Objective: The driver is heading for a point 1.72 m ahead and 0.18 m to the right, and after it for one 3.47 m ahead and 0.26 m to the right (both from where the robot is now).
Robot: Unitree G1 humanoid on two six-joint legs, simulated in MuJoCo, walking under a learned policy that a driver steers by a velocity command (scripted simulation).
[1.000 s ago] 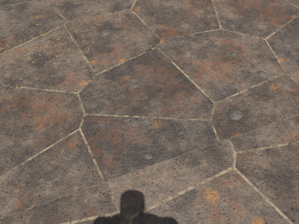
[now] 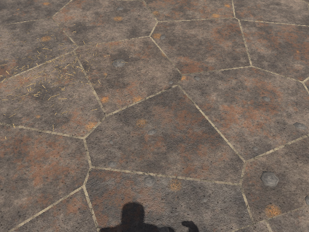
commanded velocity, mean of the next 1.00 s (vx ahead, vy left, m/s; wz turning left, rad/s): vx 0.49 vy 0.00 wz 0.00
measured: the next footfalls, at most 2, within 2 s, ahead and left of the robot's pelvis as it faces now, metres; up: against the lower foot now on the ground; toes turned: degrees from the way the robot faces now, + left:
right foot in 0.48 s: +0.37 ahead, -0.12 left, +0.00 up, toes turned -3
left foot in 0.94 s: +0.70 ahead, +0.10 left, -0.15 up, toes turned +1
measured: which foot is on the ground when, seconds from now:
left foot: down 0.00-0.50, up 0.52-0.92, down 0.94-1.00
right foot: up 0.00-0.46, down 0.48-0.94, up 0.96-1.00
